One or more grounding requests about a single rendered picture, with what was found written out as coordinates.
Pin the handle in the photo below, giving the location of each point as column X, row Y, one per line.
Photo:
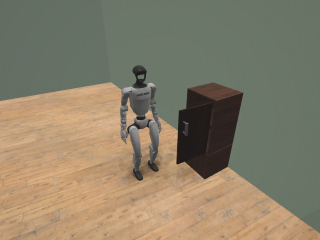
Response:
column 186, row 128

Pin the cupboard door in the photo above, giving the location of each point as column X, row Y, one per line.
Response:
column 195, row 143

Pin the robot right upper arm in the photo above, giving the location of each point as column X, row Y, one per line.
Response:
column 125, row 94

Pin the robot left upper arm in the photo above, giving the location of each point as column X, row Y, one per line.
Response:
column 153, row 92

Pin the left robot forearm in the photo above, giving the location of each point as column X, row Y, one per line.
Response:
column 154, row 111

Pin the left robot hand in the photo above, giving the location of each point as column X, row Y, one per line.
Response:
column 158, row 125

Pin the right robot hand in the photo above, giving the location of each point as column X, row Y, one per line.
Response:
column 124, row 135

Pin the robot thigh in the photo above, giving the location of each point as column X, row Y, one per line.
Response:
column 154, row 135
column 135, row 140

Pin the right robot forearm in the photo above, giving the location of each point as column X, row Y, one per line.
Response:
column 123, row 118

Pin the robot left thigh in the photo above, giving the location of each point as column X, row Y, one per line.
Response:
column 154, row 135

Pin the robot right thigh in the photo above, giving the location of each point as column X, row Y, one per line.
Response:
column 135, row 140

